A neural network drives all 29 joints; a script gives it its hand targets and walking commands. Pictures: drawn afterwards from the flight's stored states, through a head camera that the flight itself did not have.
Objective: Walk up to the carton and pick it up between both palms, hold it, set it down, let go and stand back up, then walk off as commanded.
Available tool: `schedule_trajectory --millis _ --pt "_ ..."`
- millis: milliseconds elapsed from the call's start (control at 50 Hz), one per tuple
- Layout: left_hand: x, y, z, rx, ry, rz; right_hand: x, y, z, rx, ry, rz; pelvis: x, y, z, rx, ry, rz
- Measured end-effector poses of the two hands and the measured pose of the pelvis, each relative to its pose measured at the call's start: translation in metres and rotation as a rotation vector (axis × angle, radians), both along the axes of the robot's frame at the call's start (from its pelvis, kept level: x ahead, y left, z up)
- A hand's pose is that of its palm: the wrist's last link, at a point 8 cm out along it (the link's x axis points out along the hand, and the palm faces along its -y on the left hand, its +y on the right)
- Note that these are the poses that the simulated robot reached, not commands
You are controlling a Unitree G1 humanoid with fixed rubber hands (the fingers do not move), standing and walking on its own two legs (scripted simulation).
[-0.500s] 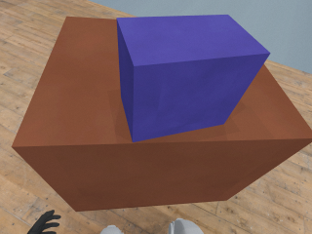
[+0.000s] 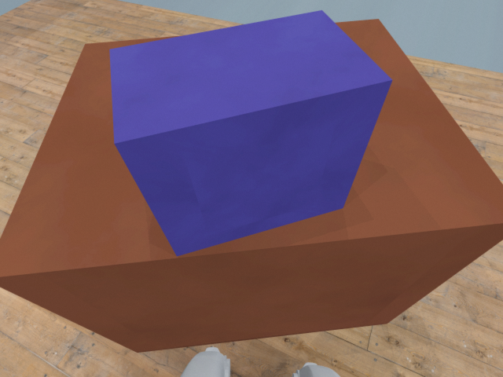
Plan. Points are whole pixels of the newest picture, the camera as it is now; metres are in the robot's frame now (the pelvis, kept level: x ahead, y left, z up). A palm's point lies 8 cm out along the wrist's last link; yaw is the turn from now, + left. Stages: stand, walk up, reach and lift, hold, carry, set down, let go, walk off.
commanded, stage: walk up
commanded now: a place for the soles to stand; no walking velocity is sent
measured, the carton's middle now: (244, 141) +0.44 +0.03 +0.13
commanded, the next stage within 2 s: none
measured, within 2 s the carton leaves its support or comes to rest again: neither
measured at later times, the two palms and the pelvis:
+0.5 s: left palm out of the picture +0.10 +0.32 -0.11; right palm out of the picture +0.09 -0.32 -0.09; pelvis +0.01 +0.00 +0.00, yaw +1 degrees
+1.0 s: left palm out of the picture +0.09 +0.33 -0.11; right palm out of the picture +0.10 -0.30 -0.09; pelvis +0.00 +0.02 +0.00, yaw +2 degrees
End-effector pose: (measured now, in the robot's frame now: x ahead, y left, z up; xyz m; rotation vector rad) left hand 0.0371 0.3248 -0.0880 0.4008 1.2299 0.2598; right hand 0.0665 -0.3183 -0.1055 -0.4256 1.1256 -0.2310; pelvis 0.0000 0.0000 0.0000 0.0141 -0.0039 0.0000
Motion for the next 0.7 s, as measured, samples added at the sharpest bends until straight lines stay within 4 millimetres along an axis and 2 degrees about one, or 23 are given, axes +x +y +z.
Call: schedule_trajectory --millis 100,160,220,300,400,540,620,700 --pt "0.030 0.008 -0.011 -0.027 -0.066 -0.011 0.005 0.011 0.003 -0.026 -0.015 0.034 0.001 0.011 -0.005 -0.015 -0.019 0.002" --pt "0.053 0.003 -0.013 -0.052 -0.129 -0.022 0.006 0.007 0.011 -0.047 -0.019 0.046 -0.001 0.009 -0.004 -0.019 -0.022 0.012" --pt "0.066 -0.008 -0.017 -0.077 -0.167 -0.033 0.009 -0.002 0.017 -0.064 -0.032 0.051 -0.003 0.002 -0.005 -0.011 -0.025 0.013" --pt "0.063 -0.017 -0.022 -0.093 -0.166 -0.031 0.015 -0.011 0.022 -0.075 -0.037 0.045 0.000 -0.005 -0.004 -0.002 -0.025 0.014" --pt "0.053 -0.007 -0.025 -0.086 -0.115 -0.012 0.020 -0.003 0.019 -0.064 -0.032 0.042 0.005 0.002 -0.005 -0.011 -0.016 0.014" --pt "0.060 -0.006 -0.022 -0.076 -0.126 -0.008 0.024 0.000 0.018 -0.054 -0.043 0.054 0.005 0.002 -0.004 -0.012 -0.016 0.018" --pt "0.057 -0.007 -0.020 -0.076 -0.127 -0.008 0.027 -0.001 0.018 -0.050 -0.044 0.052 0.006 0.001 -0.003 -0.009 -0.016 0.021" --pt "0.055 0.000 -0.020 -0.074 -0.119 -0.003 0.028 0.006 0.016 -0.046 -0.043 0.056 0.007 0.007 -0.003 -0.014 -0.015 0.023"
